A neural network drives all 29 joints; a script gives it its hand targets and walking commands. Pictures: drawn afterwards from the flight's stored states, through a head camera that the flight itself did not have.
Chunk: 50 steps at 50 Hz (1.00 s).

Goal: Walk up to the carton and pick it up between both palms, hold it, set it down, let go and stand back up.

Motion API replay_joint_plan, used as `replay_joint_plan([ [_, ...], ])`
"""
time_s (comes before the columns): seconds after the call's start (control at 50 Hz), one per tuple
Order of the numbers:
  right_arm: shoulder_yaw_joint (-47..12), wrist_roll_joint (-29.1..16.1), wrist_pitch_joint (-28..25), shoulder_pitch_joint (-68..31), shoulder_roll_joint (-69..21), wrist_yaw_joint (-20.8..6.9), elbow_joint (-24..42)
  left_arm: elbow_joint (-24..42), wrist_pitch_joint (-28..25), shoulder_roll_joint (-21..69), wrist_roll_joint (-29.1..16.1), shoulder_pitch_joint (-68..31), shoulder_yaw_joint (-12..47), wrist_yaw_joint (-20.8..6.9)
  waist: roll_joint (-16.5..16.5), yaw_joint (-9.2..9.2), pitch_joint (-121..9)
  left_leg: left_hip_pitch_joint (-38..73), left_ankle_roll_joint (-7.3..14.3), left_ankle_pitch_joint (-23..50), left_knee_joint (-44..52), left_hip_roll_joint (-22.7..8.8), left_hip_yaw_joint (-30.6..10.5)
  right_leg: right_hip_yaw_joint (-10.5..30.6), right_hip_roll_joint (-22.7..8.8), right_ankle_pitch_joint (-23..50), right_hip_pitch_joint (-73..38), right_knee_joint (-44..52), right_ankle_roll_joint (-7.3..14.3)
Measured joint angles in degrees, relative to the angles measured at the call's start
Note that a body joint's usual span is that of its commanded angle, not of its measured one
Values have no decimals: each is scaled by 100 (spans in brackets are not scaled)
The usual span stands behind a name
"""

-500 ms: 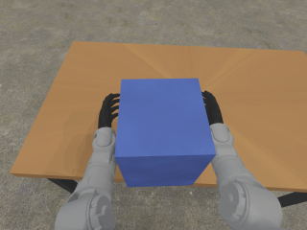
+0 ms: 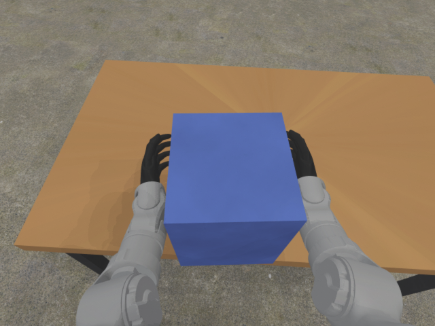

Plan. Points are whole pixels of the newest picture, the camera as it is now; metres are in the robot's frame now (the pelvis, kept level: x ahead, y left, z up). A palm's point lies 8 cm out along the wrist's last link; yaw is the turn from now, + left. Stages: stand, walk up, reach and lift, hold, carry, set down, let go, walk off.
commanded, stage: reach and lift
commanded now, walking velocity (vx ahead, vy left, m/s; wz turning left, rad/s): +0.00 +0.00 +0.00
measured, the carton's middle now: (227, 195) +0.38 +0.03 -0.01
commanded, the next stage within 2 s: none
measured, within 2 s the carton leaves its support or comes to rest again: leaves its support in 0.14 s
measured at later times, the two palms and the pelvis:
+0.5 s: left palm (142, 188) +0.35 +0.19 +0.02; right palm (298, 178) +0.40 -0.09 +0.05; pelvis -0.03 +0.00 +0.00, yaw +1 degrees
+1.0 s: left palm (145, 167) +0.36 +0.18 +0.08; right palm (315, 168) +0.40 -0.11 +0.09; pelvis -0.02 +0.00 +0.00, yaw +2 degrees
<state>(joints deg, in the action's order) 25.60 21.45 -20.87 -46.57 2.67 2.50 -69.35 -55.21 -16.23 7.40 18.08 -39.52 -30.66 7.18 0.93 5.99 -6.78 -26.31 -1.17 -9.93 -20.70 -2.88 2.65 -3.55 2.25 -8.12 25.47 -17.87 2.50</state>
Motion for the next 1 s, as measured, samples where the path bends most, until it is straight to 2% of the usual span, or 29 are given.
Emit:
replay_joint_plan([
  [0.18,-26,81,-456,-43,20,209,-267,-207,-339,-76,-77,-8,63,40,54,-49,-128,-131,2,91,9,20,-43,-46,-20,89,102,32,-3],
  [0.3,108,116,-617,-158,20,264,-508,-286,-372,-142,-82,-53,95,52,139,-39,-131,-192,-1,190,42,31,-56,-63,-30,176,161,57,9],
  [0.54,263,86,-414,-255,-2,253,-778,-434,-52,-307,-370,-45,402,109,182,-68,-314,-398,-9,272,-7,38,-88,-100,-42,233,363,-9,25],
  [0.64,-3,-165,-275,-196,34,265,-788,-513,70,-359,-604,-10,636,168,109,-85,-396,-412,-12,221,-90,28,-101,-112,-36,196,358,-60,22],
  [0.82,-897,-918,30,-103,119,401,-578,-631,202,-480,-1084,-64,1039,254,-81,-158,-470,-173,-10,86,-210,20,-133,-139,-30,78,88,-136,2],
  [1.0,-1491,-1627,580,-62,131,502,-186,-422,691,-577,-1148,-151,1188,241,-145,-280,-201,596,-6,54,-48,48,-153,-156,-47,26,-686,13,-15],
])
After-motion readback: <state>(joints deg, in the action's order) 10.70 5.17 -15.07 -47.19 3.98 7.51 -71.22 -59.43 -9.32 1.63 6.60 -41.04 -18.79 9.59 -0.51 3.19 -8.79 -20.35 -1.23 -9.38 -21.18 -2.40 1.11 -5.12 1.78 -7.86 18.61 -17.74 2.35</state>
